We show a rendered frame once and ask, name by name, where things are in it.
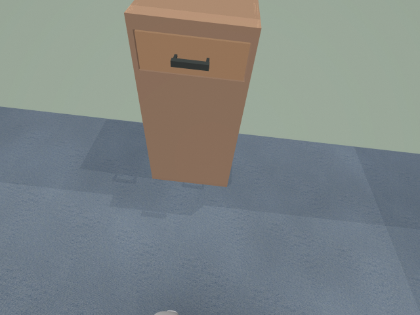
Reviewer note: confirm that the handle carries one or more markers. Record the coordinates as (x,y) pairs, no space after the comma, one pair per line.
(189,64)

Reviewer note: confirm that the drawer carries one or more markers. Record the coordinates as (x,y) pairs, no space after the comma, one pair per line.
(227,59)

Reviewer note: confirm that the cabinet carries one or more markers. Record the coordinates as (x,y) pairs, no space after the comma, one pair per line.
(191,122)

